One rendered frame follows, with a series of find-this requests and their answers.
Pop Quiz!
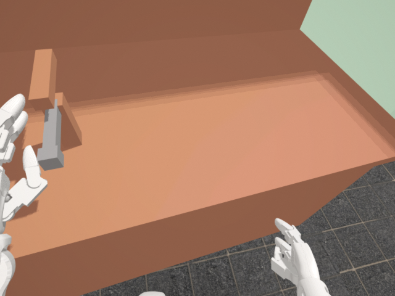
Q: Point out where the right robot forearm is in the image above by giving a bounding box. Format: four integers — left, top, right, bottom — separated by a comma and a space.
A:
297, 277, 331, 296

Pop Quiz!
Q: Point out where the left robot hand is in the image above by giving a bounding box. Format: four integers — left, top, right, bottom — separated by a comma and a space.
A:
0, 94, 48, 234

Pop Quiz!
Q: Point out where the tap lever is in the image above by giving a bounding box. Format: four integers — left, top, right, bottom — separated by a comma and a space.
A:
37, 99, 64, 171

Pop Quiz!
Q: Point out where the counter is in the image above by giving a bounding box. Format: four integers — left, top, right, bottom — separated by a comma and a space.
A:
0, 0, 395, 296

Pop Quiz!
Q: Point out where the left robot forearm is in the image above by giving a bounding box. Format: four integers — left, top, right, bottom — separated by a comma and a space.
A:
0, 234, 15, 296

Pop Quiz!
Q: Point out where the right robot hand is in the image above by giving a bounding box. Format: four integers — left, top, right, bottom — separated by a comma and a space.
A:
271, 218, 320, 287

